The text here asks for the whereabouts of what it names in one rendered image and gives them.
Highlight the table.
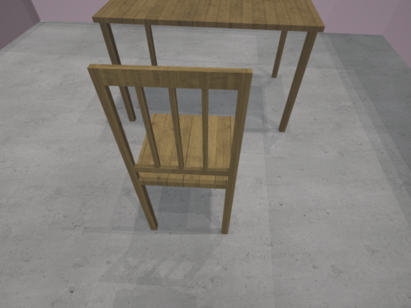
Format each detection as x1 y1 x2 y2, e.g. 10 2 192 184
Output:
92 0 325 132

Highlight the chair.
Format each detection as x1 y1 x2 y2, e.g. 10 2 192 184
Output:
87 64 252 234

